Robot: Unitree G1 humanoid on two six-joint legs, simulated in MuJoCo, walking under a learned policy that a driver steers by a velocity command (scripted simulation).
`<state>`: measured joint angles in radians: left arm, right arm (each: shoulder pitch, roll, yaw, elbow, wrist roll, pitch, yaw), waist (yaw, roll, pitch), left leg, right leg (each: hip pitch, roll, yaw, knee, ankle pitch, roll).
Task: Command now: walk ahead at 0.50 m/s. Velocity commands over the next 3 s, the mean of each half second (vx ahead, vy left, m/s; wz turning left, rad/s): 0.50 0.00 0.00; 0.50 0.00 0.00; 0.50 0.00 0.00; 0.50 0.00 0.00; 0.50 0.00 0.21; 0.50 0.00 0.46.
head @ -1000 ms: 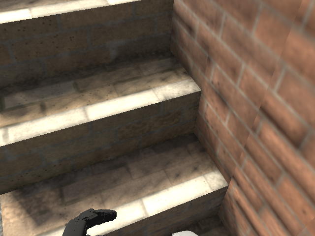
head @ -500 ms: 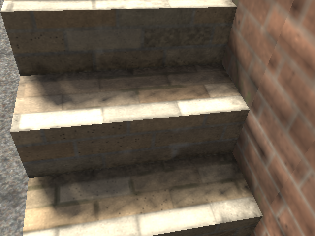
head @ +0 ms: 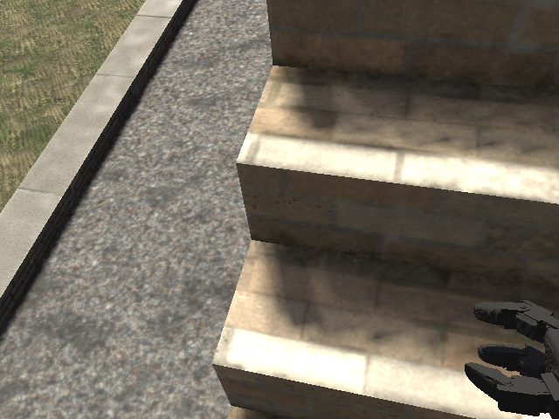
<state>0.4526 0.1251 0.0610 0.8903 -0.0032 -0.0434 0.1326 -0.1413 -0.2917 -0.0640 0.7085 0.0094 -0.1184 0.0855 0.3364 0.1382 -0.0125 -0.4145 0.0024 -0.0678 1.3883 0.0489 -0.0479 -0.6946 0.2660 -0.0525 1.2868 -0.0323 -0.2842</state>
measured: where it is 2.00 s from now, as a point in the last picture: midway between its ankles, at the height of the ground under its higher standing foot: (466, 202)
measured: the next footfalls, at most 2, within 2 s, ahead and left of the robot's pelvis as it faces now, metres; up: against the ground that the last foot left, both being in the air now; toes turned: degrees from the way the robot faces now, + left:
right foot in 0.02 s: -0.02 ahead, -0.05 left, +0.19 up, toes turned -3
left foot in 0.30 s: +0.24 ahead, +0.11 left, +0.39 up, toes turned -8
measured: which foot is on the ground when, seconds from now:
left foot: up 0.00-0.28, down 0.30-0.74, up 0.76-1.00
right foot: up 0.00-0.00, down 0.02-0.34, up 0.36-0.74, down 0.76-1.00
